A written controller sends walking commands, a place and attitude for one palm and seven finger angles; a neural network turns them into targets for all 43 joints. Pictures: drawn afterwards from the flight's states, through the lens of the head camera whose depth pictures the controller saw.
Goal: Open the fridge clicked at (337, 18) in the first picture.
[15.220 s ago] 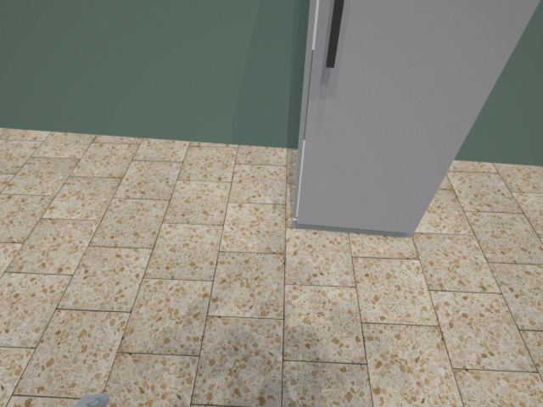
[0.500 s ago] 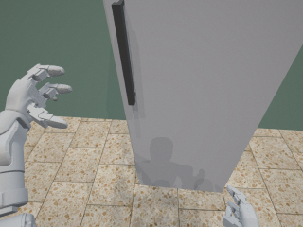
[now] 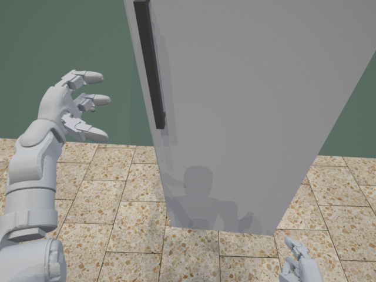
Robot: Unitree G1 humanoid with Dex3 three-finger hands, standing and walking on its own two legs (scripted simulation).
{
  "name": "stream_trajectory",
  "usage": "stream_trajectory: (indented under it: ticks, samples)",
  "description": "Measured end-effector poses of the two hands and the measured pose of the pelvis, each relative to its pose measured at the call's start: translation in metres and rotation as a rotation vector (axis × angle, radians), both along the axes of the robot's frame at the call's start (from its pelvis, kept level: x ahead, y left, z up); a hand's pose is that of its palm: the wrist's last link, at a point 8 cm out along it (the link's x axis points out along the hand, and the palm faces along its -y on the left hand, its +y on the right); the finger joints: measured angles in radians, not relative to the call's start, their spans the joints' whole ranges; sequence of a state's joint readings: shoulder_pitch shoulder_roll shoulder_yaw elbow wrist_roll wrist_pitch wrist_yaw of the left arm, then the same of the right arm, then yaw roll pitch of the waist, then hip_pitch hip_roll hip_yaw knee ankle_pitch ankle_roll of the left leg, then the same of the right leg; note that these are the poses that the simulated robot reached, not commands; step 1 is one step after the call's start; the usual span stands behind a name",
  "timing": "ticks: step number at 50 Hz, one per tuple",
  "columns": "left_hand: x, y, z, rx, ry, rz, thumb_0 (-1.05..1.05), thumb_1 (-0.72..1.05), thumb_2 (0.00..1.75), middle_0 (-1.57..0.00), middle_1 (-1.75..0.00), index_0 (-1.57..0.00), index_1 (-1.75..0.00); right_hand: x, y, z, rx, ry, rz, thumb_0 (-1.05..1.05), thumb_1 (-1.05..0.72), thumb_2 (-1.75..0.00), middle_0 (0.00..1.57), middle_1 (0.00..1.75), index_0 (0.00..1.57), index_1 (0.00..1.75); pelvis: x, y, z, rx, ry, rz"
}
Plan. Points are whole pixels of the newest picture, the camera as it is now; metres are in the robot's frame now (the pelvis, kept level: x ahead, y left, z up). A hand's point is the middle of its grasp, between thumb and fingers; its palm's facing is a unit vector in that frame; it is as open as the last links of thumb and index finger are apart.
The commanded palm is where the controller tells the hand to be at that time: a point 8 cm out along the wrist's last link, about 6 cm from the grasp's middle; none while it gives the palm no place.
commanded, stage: move the hooked fingers beside the handle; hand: left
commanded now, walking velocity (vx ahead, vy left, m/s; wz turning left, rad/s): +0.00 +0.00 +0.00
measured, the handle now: (154, 72) +0.51 +0.12 +0.22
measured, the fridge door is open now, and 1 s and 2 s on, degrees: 0 0 0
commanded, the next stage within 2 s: feel for the door with the fingertips in 1.44 s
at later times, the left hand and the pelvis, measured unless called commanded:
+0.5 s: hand (117, 95) +0.42 +0.19 +0.21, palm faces -0.01 -1.00 -0.02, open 14.0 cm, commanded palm +0.40 +0.24 +0.21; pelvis +0.00 +0.00 +0.00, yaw -1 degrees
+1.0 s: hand (116, 96) +0.43 +0.19 +0.20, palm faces +0.01 -1.00 -0.02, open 14.0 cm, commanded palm +0.41 +0.24 +0.21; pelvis +0.01 +0.00 +0.00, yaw -2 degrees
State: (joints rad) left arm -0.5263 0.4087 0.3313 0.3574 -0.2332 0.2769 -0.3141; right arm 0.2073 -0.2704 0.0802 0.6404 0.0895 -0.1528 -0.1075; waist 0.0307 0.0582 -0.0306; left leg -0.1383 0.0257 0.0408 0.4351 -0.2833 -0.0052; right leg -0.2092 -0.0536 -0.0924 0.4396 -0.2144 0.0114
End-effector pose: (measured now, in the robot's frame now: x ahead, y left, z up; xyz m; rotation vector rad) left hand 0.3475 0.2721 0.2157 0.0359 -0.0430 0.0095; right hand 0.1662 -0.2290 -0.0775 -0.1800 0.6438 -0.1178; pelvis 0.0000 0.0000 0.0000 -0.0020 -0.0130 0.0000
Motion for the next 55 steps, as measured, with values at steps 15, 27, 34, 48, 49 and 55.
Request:
stream_trajectory:
  ticks: [15, 27, 34, 48, 49, 55]
  samples:
    - [0.036, -0.012, -0.002, -0.005, 0.012, -0.004, -0.01, -0.5, 0.3, -0.3, -1.2, -0.3, -1.2, -0.03, -0.012, -0.009, -0.018, 0.092, -0.063, 0.01, -0.91, -0.9, 0.21, 0.3, 0.2, 0.3, 0.002, 0.001, 0.001, -0.001, 0.022, -0.012]
    - [0.061, -0.033, -0.006, -0.019, 0.035, -0.016, -0.01, -0.5, 0.3, -0.3, -1.2, -0.3, -1.2, -0.048, -0.015, -0.018, -0.018, 0.159, -0.095, 0.01, -0.91, -0.9, 0.21, 0.3, 0.2, 0.3, 0.003, 0.004, 0.001, 0.0, 0.036, -0.019]
    - [0.076, -0.04, -0.005, -0.021, 0.035, -0.014, -0.01, -0.5, 0.3, -0.3, -1.2, -0.3, -1.2, -0.059, -0.015, -0.021, -0.017, 0.191, -0.111, 0.01, -0.91, -0.9, 0.21, 0.3, 0.2, 0.3, 0.004, 0.004, 0.001, -0.001, 0.047, -0.024]
    - [0.066, -0.026, -0.012, -0.023, 0.024, 0.001, -0.01, -0.5, 0.3, -0.3, -1.2, -0.3, -1.2, -0.068, -0.022, -0.021, -0.018, 0.217, -0.136, 0.01, -0.91, -0.9, 0.21, 0.3, 0.2, 0.3, 0.007, 0.003, 0.002, -0.001, 0.044, -0.037]
    - [0.064, -0.025, -0.013, -0.022, 0.026, 0.001, -0.01, -0.5, 0.3, -0.3, -1.2, -0.3, -1.2, -0.067, -0.023, -0.021, -0.022, 0.215, -0.132, 0.01, -0.91, -0.9, 0.21, 0.3, 0.2, 0.3, 0.006, 0.003, 0.002, -0.002, 0.042, -0.034]
    - [0.06, -0.03, -0.005, -0.028, 0.003, -0.015, -0.01, -0.51, 0.3, -0.3, -1.2, -0.3, -1.2, -0.053, -0.02, -0.017, -0.035, 0.18, -0.101, 0.01, -0.91, -0.9, 0.2, 0.3, 0.2, 0.3, 0.003, 0.004, 0.002, -0.003, 0.037, -0.021]
